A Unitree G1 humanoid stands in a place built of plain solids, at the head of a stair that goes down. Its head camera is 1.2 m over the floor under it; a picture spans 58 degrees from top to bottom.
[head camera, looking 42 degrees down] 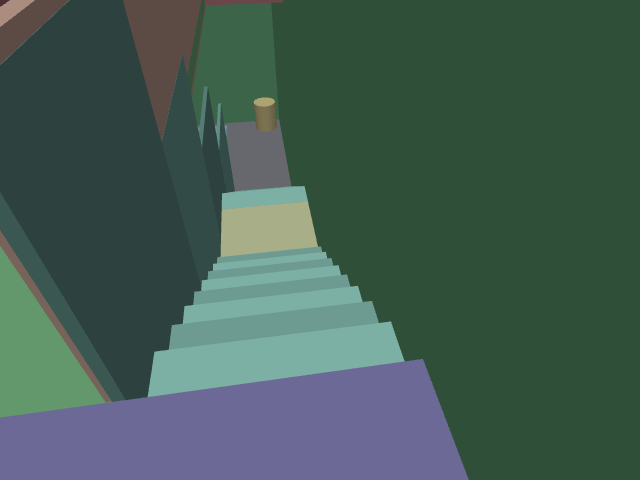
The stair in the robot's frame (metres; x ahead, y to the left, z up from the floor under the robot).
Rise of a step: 0.17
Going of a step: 0.26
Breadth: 0.91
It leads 9 degrees to the left of straight ahead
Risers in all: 9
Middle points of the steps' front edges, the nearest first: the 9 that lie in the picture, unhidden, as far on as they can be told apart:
0.70 0.12 0.00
0.98 0.17 -0.17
1.23 0.21 -0.35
1.48 0.24 -0.52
1.73 0.28 -0.70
1.98 0.32 -0.87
2.23 0.36 -1.05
2.48 0.40 -1.22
2.73 0.44 -1.40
